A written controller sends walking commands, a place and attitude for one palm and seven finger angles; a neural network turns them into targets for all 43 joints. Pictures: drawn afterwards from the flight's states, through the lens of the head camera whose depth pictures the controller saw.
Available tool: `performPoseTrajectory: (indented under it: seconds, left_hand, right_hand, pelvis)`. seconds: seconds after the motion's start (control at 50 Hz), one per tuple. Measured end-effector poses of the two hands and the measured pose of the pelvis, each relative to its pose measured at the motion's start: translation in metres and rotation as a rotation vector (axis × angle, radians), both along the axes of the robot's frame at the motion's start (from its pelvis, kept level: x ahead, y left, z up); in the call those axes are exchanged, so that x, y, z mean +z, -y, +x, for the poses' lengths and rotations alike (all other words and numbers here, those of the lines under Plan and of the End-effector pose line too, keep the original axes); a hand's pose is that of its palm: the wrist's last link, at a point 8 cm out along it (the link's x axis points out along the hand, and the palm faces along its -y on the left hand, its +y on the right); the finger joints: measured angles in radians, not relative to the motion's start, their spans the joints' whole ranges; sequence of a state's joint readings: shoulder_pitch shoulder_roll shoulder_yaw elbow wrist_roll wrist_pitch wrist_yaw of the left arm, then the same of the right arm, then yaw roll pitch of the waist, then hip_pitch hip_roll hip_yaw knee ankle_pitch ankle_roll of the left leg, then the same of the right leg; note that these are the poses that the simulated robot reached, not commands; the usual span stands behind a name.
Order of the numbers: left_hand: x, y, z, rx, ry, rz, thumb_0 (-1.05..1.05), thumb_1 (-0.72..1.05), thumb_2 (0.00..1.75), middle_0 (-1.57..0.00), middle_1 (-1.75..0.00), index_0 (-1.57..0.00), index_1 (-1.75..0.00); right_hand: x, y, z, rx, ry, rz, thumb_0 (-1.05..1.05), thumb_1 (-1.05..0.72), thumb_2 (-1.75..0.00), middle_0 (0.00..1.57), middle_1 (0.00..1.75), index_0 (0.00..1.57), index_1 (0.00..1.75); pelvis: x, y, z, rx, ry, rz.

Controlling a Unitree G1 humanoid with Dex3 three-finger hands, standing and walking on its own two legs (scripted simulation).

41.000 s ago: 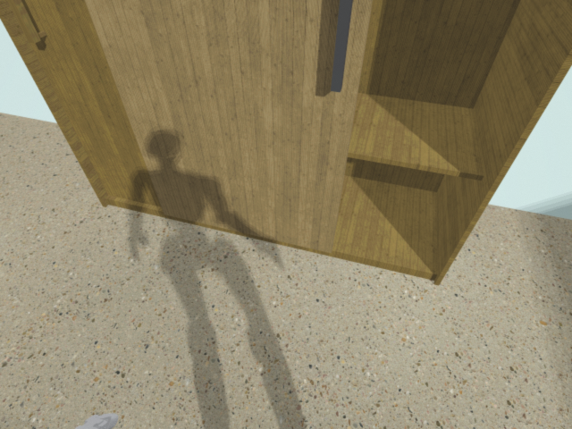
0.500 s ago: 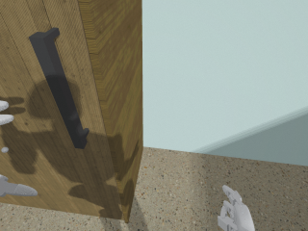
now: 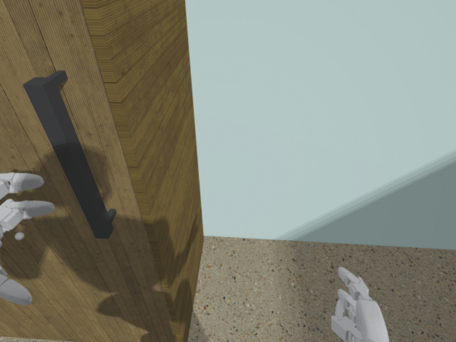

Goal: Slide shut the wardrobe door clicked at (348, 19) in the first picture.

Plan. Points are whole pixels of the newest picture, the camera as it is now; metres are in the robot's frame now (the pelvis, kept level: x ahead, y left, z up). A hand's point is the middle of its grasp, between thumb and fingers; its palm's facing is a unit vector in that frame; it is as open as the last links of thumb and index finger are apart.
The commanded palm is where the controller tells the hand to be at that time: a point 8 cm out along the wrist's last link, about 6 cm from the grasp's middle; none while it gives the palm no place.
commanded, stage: draw the hand back to the body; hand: left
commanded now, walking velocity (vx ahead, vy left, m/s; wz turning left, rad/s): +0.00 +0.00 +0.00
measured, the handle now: (85, 165) +0.31 +0.30 +0.20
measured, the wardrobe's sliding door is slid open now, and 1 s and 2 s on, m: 0.00 0.00 0.00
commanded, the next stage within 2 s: step back with the hand held close in 1.14 s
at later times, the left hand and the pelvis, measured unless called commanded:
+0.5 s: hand (59, 231) +0.19 +0.28 +0.17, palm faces +0.50 -0.76 -0.41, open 11.4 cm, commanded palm +0.14 +0.31 +0.18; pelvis +0.01 +0.00 +0.00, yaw -1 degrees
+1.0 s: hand (68, 235) +0.19 +0.26 +0.16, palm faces +0.47 -0.81 -0.35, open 7.1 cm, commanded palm +0.14 +0.29 +0.18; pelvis +0.01 +0.00 +0.01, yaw +0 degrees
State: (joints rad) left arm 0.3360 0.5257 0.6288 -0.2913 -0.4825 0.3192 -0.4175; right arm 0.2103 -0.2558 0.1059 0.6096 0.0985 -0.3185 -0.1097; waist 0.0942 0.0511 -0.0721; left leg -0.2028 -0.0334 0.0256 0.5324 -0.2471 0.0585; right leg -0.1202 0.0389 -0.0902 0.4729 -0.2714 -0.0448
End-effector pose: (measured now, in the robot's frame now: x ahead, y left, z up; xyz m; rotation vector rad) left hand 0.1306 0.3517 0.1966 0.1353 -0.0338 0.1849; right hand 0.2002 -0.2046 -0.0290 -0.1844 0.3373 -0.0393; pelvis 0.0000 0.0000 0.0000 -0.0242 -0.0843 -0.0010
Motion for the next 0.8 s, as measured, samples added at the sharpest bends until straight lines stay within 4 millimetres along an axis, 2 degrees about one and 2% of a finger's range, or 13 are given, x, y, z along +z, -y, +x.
performPoseTrajectory:
  seconds: [0.08,0.16,0.26,0.36,0.46,0.54,0.66,0.8]
  left_hand:
    - [-0.014,0.013,-0.009,0.014,-0.021,-0.032,-0.01,-0.52,0.21,-0.25,-1.13,-0.25,-1.13]
    - [-0.017,0.023,-0.013,0.204,0.004,0.178,-0.01,-0.44,0.25,-0.25,-1.08,-0.25,-1.09]
    - [-0.016,0.028,-0.017,0.352,0.073,0.284,-0.01,-0.3,0.32,-0.24,-1.0,-0.25,-1.0]
    - [-0.005,0.037,-0.011,0.367,0.126,0.349,-0.01,-0.13,0.4,-0.24,-0.9,-0.24,-0.9]
    - [-0.008,0.041,0.007,0.336,0.118,0.36,-0.01,0.04,0.49,-0.23,-0.8,-0.24,-0.8]
    - [-0.015,0.046,0.021,0.311,0.1,0.342,0.0,0.18,0.56,-0.23,-0.71,-0.24,-0.72]
    - [-0.016,0.047,0.018,0.312,0.104,0.327,0.0,0.4,0.66,-0.22,-0.58,-0.26,-0.64]
    - [-0.02,0.05,0.018,0.318,0.124,0.279,0.01,0.65,0.78,-0.21,-0.44,-0.3,-0.53]
  right_hand:
    - [-0.002,0.009,0.0,0.015,-0.006,-0.014,0.02,-0.9,-0.9,0.2,0.3,0.2,0.3]
    - [-0.007,0.014,-0.005,0.053,-0.045,-0.061,0.02,-0.9,-0.9,0.2,0.3,0.2,0.3]
    - [-0.023,0.018,-0.017,0.033,-0.141,-0.075,0.02,-0.9,-0.9,0.2,0.3,0.2,0.3]
    - [-0.042,0.017,-0.028,-0.001,-0.23,-0.053,0.02,-0.9,-0.9,0.2,0.3,0.2,0.3]
    - [-0.051,0.014,-0.031,-0.03,-0.292,-0.03,0.02,-0.9,-0.9,0.2,0.3,0.2,0.3]
    - [-0.051,0.014,-0.026,-0.042,-0.305,-0.027,0.02,-0.9,-0.9,0.21,0.3,0.2,0.3]
    - [-0.043,0.014,-0.009,-0.029,-0.293,-0.048,0.02,-0.9,-0.9,0.2,0.3,0.2,0.3]
    - [-0.032,0.007,0.011,0.009,-0.254,-0.069,0.02,-0.91,-0.9,0.2,0.3,0.2,0.3]
  pelvis:
    - [-0.001,0.003,-0.003,0.008,-0.001,-0.003]
    - [-0.002,0.008,-0.007,0.015,-0.004,-0.012]
    - [-0.002,0.011,-0.008,0.012,0.0,-0.017]
    - [0.0,0.007,0.0,0.006,0.0,-0.005]
    - [0.002,0.004,0.01,-0.003,-0.002,0.009]
    - [0.003,0.002,0.017,-0.013,-0.002,0.015]
    - [0.004,-0.001,0.023,-0.008,0.0,0.016]
    - [0.005,-0.002,0.019,0.005,0.014,0.015]
